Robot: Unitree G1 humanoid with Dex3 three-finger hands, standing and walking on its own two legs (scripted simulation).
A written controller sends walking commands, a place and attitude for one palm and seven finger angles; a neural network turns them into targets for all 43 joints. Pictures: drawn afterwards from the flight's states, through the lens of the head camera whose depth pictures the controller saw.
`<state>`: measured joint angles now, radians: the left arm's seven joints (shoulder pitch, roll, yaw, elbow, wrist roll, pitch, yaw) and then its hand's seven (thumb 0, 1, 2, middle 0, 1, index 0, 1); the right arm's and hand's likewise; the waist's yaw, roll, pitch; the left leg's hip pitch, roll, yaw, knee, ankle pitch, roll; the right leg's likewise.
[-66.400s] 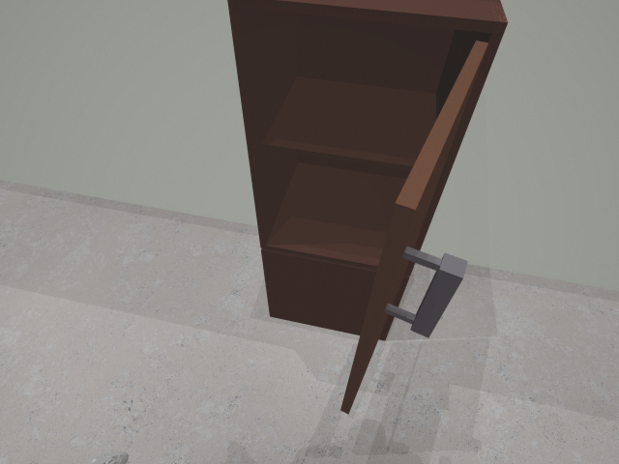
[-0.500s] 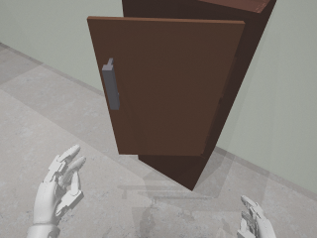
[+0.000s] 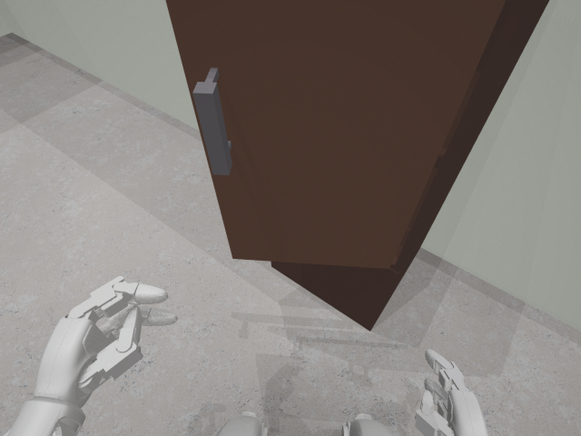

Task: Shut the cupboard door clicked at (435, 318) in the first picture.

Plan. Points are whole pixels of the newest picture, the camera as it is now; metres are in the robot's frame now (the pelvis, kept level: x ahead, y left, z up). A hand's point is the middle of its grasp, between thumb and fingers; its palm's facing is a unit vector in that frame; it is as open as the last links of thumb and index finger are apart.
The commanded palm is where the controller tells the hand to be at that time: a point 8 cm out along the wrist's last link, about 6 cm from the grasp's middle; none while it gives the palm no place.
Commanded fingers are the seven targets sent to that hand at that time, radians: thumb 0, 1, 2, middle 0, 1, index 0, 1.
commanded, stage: raise the hand and make a fist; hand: left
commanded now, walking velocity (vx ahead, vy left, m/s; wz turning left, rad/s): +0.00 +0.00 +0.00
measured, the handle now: (218, 123) +0.50 +0.15 +0.16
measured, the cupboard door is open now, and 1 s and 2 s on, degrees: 32 32 32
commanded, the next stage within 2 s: bring the fist close to the handle in 1.16 s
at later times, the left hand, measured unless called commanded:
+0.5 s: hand (112, 314) +0.22 +0.21 +0.13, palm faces +0.01 -1.00 -0.06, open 3.1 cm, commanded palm +0.19 +0.26 +0.14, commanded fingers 0.00 0.90 0.90 -1.30 -1.50 -1.30 -1.50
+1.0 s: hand (125, 278) +0.25 +0.19 +0.16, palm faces +0.01 -1.00 -0.05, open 3.1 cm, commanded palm +0.22 +0.24 +0.16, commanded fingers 0.00 0.90 0.90 -1.30 -1.50 -1.30 -1.50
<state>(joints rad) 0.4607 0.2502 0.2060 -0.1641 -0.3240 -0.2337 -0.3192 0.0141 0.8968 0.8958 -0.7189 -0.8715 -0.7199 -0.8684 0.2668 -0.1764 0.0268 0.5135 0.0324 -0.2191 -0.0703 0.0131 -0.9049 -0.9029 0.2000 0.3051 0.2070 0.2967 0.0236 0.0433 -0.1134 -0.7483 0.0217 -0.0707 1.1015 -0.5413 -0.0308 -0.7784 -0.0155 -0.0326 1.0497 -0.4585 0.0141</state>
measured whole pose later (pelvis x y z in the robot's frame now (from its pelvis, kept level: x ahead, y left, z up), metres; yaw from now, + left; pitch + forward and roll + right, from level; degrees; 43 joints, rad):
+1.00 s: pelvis +0.02 +0.00 +0.05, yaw +0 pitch +3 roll -1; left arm 0.31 0.25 0.20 -0.18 -0.30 -0.08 -0.25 0.01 0.90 0.90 -1.30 -1.50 -1.30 -1.50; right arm 0.29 -0.26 0.05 0.54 0.04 -0.24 -0.08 0.01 -0.91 -0.90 0.20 0.30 0.20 0.30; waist 0.03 0.05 -0.07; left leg -0.39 0.02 -0.05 0.77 -0.43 -0.02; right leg -0.43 -0.03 -0.02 0.75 -0.36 0.02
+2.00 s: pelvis +0.02 +0.00 +0.05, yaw -1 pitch +4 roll +0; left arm -0.18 0.16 0.07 0.18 -0.17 -0.06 -0.07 0.01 0.90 0.90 -1.30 -1.50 -1.30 -1.50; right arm 0.26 -0.23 0.04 0.60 0.03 -0.16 -0.06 0.01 -0.91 -0.90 0.20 0.30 0.20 0.30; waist 0.00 0.04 -0.05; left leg -0.39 0.01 -0.02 0.73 -0.40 -0.02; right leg -0.45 -0.03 0.00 0.72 -0.34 0.02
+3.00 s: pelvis +0.01 +0.00 +0.05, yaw -1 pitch +6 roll +0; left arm -0.61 0.20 0.13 0.76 -0.15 -0.22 -0.09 0.01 0.90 0.90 -1.32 -1.50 -1.30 -1.50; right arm 0.27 -0.24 0.02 0.63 0.04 -0.07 -0.05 0.01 -0.91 -0.90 0.20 0.30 0.20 0.30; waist -0.04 0.03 -0.05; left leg -0.46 0.01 -0.02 0.73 -0.38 -0.02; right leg -0.52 -0.03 0.01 0.72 -0.31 0.02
